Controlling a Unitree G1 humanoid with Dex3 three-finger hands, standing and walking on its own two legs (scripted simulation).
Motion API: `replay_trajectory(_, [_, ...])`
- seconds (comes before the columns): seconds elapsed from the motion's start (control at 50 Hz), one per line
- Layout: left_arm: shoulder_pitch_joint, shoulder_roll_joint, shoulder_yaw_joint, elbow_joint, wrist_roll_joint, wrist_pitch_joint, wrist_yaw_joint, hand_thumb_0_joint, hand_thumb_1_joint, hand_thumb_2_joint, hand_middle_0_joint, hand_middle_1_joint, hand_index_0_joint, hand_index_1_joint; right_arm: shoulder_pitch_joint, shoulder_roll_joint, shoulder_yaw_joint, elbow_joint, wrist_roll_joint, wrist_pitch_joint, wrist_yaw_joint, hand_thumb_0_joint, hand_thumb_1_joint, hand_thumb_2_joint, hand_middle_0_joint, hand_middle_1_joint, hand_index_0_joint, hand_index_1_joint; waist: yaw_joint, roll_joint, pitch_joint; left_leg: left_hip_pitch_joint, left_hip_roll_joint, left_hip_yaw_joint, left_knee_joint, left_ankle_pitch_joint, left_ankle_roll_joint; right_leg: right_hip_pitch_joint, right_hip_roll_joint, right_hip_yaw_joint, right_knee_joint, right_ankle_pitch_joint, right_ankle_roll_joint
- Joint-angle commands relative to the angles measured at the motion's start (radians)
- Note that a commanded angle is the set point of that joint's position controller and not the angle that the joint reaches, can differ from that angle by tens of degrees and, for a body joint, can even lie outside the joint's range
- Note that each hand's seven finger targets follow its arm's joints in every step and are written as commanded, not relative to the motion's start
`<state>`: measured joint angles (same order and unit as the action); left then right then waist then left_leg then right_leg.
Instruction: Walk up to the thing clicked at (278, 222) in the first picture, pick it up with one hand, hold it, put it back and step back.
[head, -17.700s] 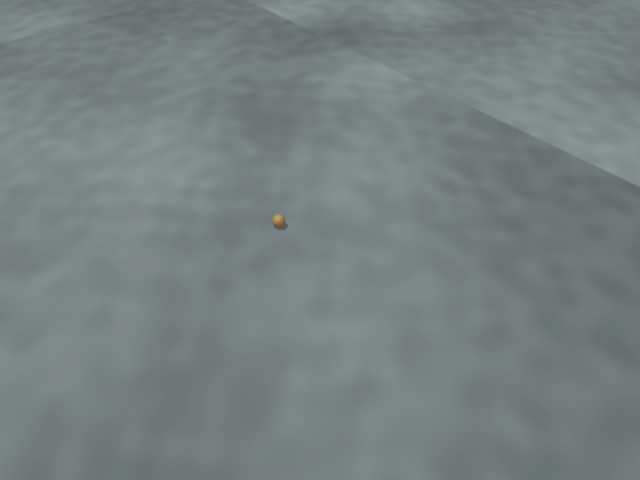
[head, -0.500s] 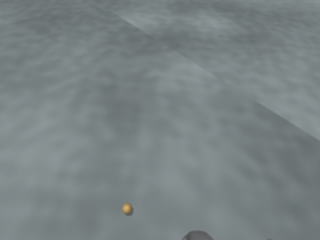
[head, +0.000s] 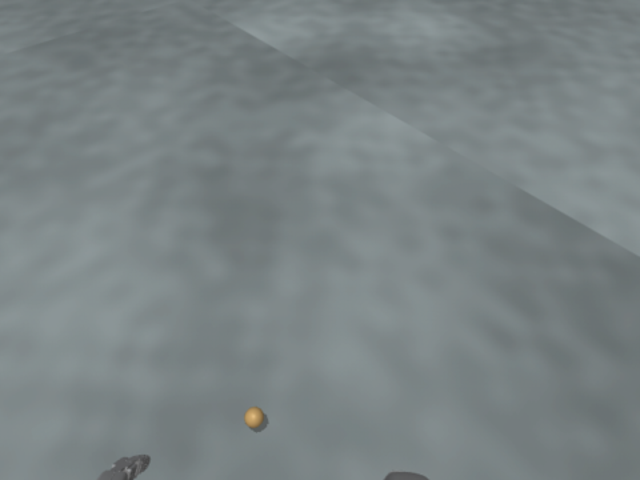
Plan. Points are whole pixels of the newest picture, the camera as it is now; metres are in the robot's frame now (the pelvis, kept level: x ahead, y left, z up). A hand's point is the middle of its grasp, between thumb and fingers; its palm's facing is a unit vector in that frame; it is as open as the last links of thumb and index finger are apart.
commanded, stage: walk up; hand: left
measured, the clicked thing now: (254, 417) +0.38 +0.23 -0.73
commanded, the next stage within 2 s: stand in 0.34 s
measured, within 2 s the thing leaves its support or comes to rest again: neither
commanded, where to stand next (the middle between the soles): +0.01 -0.01 m, yaw +1 degrees
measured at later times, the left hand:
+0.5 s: hand out of the picture +0.08 +0.26 -0.14, palm faces -0.01 -0.94 -0.35, open 7.4 cm
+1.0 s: hand out of the picture +0.13 +0.25 -0.13, palm faces -0.01 -0.94 -0.35, open 7.4 cm
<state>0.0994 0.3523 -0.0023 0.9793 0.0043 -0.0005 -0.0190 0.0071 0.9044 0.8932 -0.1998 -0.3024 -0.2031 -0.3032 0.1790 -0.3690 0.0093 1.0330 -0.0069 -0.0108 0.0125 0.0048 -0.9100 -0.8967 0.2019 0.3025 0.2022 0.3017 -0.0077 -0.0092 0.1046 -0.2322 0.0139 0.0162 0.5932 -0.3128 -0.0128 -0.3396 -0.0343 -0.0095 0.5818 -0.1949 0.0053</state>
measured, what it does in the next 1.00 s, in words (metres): stands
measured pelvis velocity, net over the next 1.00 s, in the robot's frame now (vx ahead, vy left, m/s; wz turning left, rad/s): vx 0.05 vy -0.01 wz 0.02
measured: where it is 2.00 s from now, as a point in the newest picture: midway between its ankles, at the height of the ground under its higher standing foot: outside the picture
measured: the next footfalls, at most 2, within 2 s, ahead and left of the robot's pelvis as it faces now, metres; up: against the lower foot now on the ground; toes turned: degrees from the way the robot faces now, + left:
none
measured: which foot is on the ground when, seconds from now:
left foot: down 0.00-1.00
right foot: down 0.00-1.00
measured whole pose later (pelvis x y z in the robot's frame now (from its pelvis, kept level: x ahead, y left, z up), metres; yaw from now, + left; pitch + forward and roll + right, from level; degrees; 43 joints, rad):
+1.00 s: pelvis +0.05 -0.01 +0.02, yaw +1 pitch -1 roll +0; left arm 0.07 0.35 0.00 1.15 0.01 -0.02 -0.01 0.01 0.91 0.89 -0.20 -0.30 -0.20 -0.30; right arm 0.10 -0.35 0.00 1.16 -0.01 -0.01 0.01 0.00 -0.91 -0.90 0.20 0.30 0.20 0.30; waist -0.01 0.01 0.05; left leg -0.06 0.03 -0.01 0.31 -0.23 -0.03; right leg -0.18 -0.02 -0.04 0.35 -0.15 0.00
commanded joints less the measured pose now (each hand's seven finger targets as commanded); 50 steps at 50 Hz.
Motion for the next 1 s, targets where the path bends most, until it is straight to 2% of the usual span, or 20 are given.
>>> replay_trajectory(0.0, [-0.032,0.225,0.055,-0.007,-0.011,-0.032,0.012,0.0,0.9,0.9,-0.2,-0.3,-0.2,-0.3,-0.066,-0.22,-0.04,-0.029,0.005,-0.035,-0.01,0.0,-0.9,-0.9,0.2,0.3,0.2,0.3,0.027,0.03,-0.116,-0.046,0.096,-0.129,-0.206,0.037,0.062,0.141,-0.096,0.133,-0.18,-0.022,-0.058])
replay_trajectory(0.08, [-0.061,0.217,0.054,0.032,-0.011,-0.03,0.009,0.0,0.9,0.9,-0.2,-0.3,-0.2,-0.3,-0.072,-0.218,-0.038,0.007,0.006,-0.034,-0.009,0.0,-0.9,-0.9,0.2,0.3,0.2,0.3,0.02,0.016,-0.098,-0.043,0.105,-0.135,-0.266,0.023,0.057,0.175,-0.088,0.123,-0.234,-0.046,-0.046])
replay_trajectory(0.16, [-0.055,0.208,0.05,0.07,-0.012,-0.03,0.008,0.0,0.9,0.9,-0.2,-0.3,-0.2,-0.3,-0.1,-0.218,-0.038,0.027,0.005,-0.035,-0.01,0.0,-0.9,-0.9,0.2,0.3,0.2,0.3,0.024,0.031,-0.112,-0.009,0.115,-0.133,-0.295,0.071,0.055,0.203,-0.084,0.103,-0.249,0.021,-0.036])
replay_trajectory(0.22, [-0.055,0.207,0.049,0.093,-0.011,-0.031,0.008,0.0,0.9,0.9,-0.2,-0.3,-0.2,-0.3,-0.106,-0.213,-0.039,0.039,0.007,-0.031,-0.012,0.0,-0.9,-0.9,0.2,0.3,0.2,0.3,0.02,0.021,-0.103,0.016,0.112,-0.124,-0.301,0.08,0.053,0.19,-0.087,0.105,-0.272,0.013,-0.032])
replay_trajectory(0.26, [-0.069,0.204,0.048,0.096,-0.01,-0.033,0.008,0.0,0.9,0.9,-0.2,-0.3,-0.2,-0.3,-0.103,-0.214,-0.039,0.047,0.006,-0.03,-0.012,0.0,-0.9,-0.9,0.2,0.3,0.2,0.3,0.013,0.015,-0.117,0.031,0.111,-0.118,-0.298,0.104,0.051,0.201,-0.093,0.106,-0.28,0.049,-0.031])
replay_trajectory(0.3, [-0.067,0.205,0.048,0.106,-0.009,-0.032,0.009,0.0,0.9,0.9,-0.2,-0.3,-0.2,-0.3,-0.112,-0.212,-0.042,0.052,0.006,-0.028,-0.012,0.0,-0.9,-0.9,0.2,0.3,0.2,0.3,0.012,0.008,-0.115,0.049,0.111,-0.113,-0.303,0.105,0.049,0.187,-0.094,0.108,-0.29,0.037,-0.03])
replay_trajectory(0.32, [-0.062,0.224,0.041,0.107,0.004,-0.035,0.011,0.0,0.9,0.9,-0.2,-0.3,-0.2,-0.3,-0.104,-0.189,-0.043,0.047,0.0,-0.022,-0.011,0.0,-0.9,-0.9,0.2,0.3,0.2,0.3,0.003,0.006,-0.107,0.041,0.103,-0.111,-0.318,0.034,0.035,0.175,-0.096,0.122,-0.309,-0.053,-0.028])
replay_trajectory(0.36, [-0.063,0.227,0.04,0.112,0.008,-0.038,0.013,0.0,0.9,0.9,-0.2,-0.3,-0.2,-0.3,-0.108,-0.195,-0.044,0.05,-0.002,-0.016,-0.008,0.0,-0.9,-0.9,0.2,0.3,0.2,0.3,0.003,0.009,-0.083,0.026,0.098,-0.11,-0.324,-0.019,0.037,0.153,-0.1,0.132,-0.326,-0.103,-0.024])
replay_trajectory(0.38, [-0.071,0.235,0.042,0.11,0.008,-0.04,0.015,0.0,0.9,0.9,-0.2,-0.3,-0.2,-0.3,-0.1,-0.193,-0.047,0.048,-0.003,-0.016,-0.007,0.0,-0.9,-0.9,0.2,0.3,0.2,0.3,-0.002,-0.013,-0.095,0.038,0.099,-0.109,-0.321,0.01,0.036,0.156,-0.104,0.134,-0.321,-0.102,-0.029])
replay_trajectory(0.46, [-0.048,0.218,0.036,0.123,0.002,-0.048,0.017,0.0,0.9,0.9,-0.2,-0.3,-0.2,-0.3,-0.117,-0.198,-0.048,0.045,-0.002,-0.024,-0.008,0.0,-0.9,-0.9,0.2,0.3,0.2,0.3,0.005,0.019,-0.138,0.075,0.115,-0.111,-0.324,0.136,0.037,0.205,-0.101,0.107,-0.282,0.097,-0.027])
replay_trajectory(0.5, [-0.04,0.212,0.033,0.128,0.0,-0.049,0.019,0.0,0.9,0.9,-0.2,-0.3,-0.2,-0.3,-0.126,-0.201,-0.048,0.047,0.0,-0.026,-0.01,0.0,-0.9,-0.9,0.2,0.3,0.2,0.3,0.007,0.017,-0.128,0.085,0.115,-0.107,-0.318,0.183,0.036,0.206,-0.101,0.103,-0.28,0.15,-0.023])
replay_trajectory(0.64, [-0.044,0.227,0.037,0.128,0.003,-0.041,0.021,0.0,0.9,0.9,-0.2,-0.3,-0.2,-0.3,-0.121,-0.188,-0.046,0.05,0.001,-0.017,-0.011,0.0,-0.9,-0.9,0.2,0.3,0.2,0.3,0.007,-0.009,-0.098,0.069,0.107,-0.102,-0.337,0.109,0.028,0.185,-0.098,0.107,-0.305,0.018,-0.021])
replay_trajectory(0.7, [-0.045,0.23,0.039,0.12,0.003,-0.041,0.022,0.0,0.9,0.9,-0.2,-0.3,-0.2,-0.3,-0.111,-0.19,-0.048,0.051,-0.003,-0.016,-0.01,0.0,-0.9,-0.9,0.2,0.3,0.2,0.3,0.007,-0.012,-0.112,0.065,0.106,-0.1,-0.336,0.105,0.03,0.192,-0.1,0.111,-0.307,0.005,-0.022])
replay_trajectory(0.72, [-0.047,0.219,0.038,0.121,0.002,-0.042,0.022,0.0,0.9,0.9,-0.2,-0.3,-0.2,-0.3,-0.118,-0.198,-0.05,0.051,-0.002,-0.018,-0.011,0.0,-0.9,-0.9,0.2,0.3,0.2,0.3,0.008,0.008,-0.121,0.077,0.113,-0.101,-0.331,0.136,0.032,0.207,-0.102,0.109,-0.294,0.061,-0.024])
replay_trajectory(0.76, [-0.043,0.222,0.04,0.121,0.001,-0.042,0.023,0.0,0.9,0.9,-0.2,-0.3,-0.2,-0.3,-0.12,-0.188,-0.047,0.052,-0.002,-0.018,-0.012,0.0,-0.9,-0.9,0.2,0.3,0.2,0.3,0.011,0.006,-0.126,0.078,0.111,-0.1,-0.335,0.155,0.029,0.214,-0.101,0.102,-0.291,0.082,-0.024])
replay_trajectory(0.8, [-0.04,0.216,0.038,0.121,0.001,-0.044,0.023,0.0,0.9,0.9,-0.2,-0.3,-0.2,-0.3,-0.121,-0.189,-0.047,0.053,-0.001,-0.02,-0.012,0.0,-0.9,-0.9,0.2,0.3,0.2,0.3,0.013,0.009,-0.147,0.098,0.119,-0.104,-0.329,0.221,0.029,0.235,-0.1,0.092,-0.279,0.153,-0.025])
replay_trajectory(0.84, [-0.051,0.212,0.039,0.116,-0.001,-0.047,0.025,0.0,0.9,0.9,-0.2,-0.3,-0.2,-0.3,-0.118,-0.195,-0.048,0.057,0.001,-0.024,-0.015,0.0,-0.9,-0.9,0.2,0.3,0.2,0.3,0.009,0.011,-0.18,0.121,0.124,-0.096,-0.319,0.32,0.023,0.274,-0.108,0.089,-0.258,0.29,-0.028])
replay_trajectory(0.88, [-0.045,0.212,0.041,0.121,-0.003,-0.044,0.025,0.0,0.9,0.9,-0.2,-0.3,-0.2,-0.3,-0.121,-0.199,-0.049,0.06,0.003,-0.024,-0.019,0.0,-0.9,-0.9,0.2,0.3,0.2,0.3,0.009,0.026,-0.185,0.13,0.123,-0.09,-0.318,0.32,0.022,0.279,-0.108,0.086,-0.258,0.3,-0.027])
replay_trajectory(0.92, [-0.053,0.211,0.043,0.12,-0.003,-0.042,0.026,0.0,0.9,0.9,-0.2,-0.3,-0.2,-0.3,-0.114,-0.194,-0.046,0.062,0.003,-0.022,-0.02,0.0,-0.9,-0.9,0.2,0.3,0.2,0.3,0.008,0.012,-0.192,0.13,0.128,-0.087,-0.315,0.369,0.021,0.303,-0.11,0.08,-0.245,0.349,-0.028])
replay_trajectory(0.98, [-0.055,0.21,0.044,0.124,-0.002,-0.04,0.027,0.0,0.9,0.9,-0.2,-0.3,-0.2,-0.3,-0.122,-0.194,-0.047,0.063,0.004,-0.02,-0.021,0.0,-0.9,-0.9,0.2,0.3,0.2,0.3,0.011,0.005,-0.177,0.138,0.129,-0.088,-0.324,0.348,0.018,0.294,-0.105,0.072,-0.256,0.317,-0.026])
